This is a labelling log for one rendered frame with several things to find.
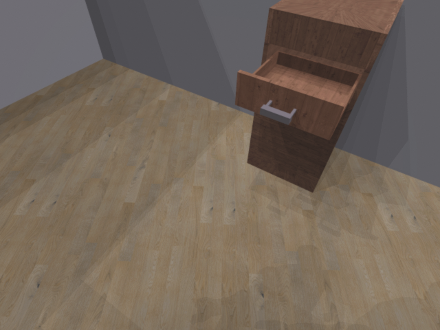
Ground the handle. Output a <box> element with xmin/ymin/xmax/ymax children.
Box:
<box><xmin>260</xmin><ymin>100</ymin><xmax>296</xmax><ymax>125</ymax></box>

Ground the cabinet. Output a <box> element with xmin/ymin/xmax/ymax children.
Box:
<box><xmin>247</xmin><ymin>0</ymin><xmax>404</xmax><ymax>192</ymax></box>

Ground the drawer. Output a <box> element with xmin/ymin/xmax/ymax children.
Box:
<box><xmin>235</xmin><ymin>51</ymin><xmax>362</xmax><ymax>140</ymax></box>

